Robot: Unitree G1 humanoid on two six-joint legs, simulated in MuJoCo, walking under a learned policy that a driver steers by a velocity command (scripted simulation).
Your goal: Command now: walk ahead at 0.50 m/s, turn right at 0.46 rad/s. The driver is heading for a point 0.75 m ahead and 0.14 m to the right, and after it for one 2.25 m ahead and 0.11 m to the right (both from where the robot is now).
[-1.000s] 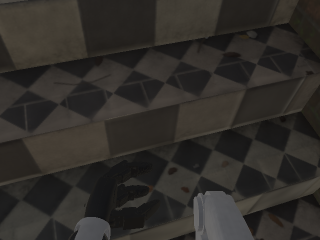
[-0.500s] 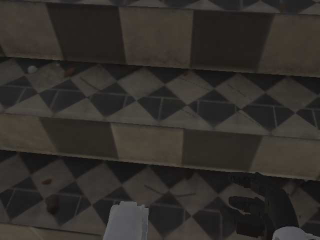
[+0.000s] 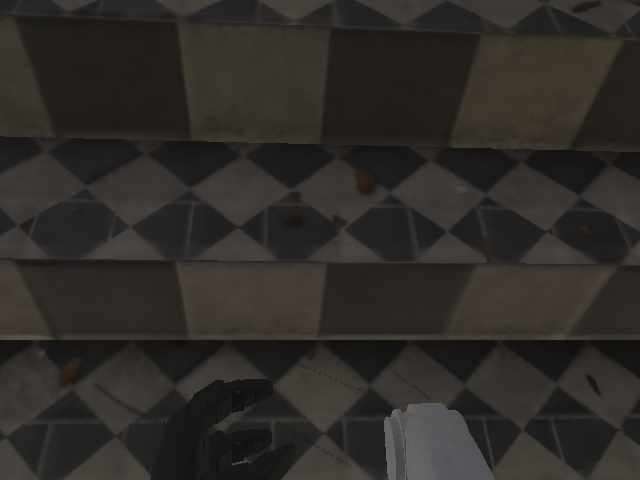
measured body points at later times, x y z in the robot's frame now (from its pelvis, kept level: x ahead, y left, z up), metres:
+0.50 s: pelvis +0.24 -0.02 +0.20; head +0.26 -0.05 +0.65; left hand +0.25 +0.21 +0.06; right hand +0.50 -0.18 +0.17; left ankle +0.37 +0.06 -0.21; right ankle +0.17 -0.07 -0.54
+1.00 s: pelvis +0.40 -0.11 +0.39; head +0.40 -0.12 +0.84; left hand +0.66 -0.03 +0.31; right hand +0.32 -0.36 +0.25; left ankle +0.43 +0.05 -0.34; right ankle +0.45 -0.29 -0.25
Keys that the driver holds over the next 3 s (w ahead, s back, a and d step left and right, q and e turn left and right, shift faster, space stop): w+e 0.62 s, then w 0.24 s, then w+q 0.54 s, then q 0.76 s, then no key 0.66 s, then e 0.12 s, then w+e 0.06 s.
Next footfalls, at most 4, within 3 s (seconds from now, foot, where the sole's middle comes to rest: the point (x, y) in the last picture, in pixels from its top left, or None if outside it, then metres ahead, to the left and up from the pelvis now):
0.12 right None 0.21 -0.07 -0.58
0.62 left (294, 397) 0.47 0.04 -0.37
1.06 right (524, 404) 0.47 -0.31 -0.38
1.46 left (445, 211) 0.67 -0.17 -0.17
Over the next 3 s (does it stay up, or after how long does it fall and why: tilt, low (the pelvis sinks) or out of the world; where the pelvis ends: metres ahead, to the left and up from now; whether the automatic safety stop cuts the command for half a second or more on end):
stays up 0.75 -0.23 0.66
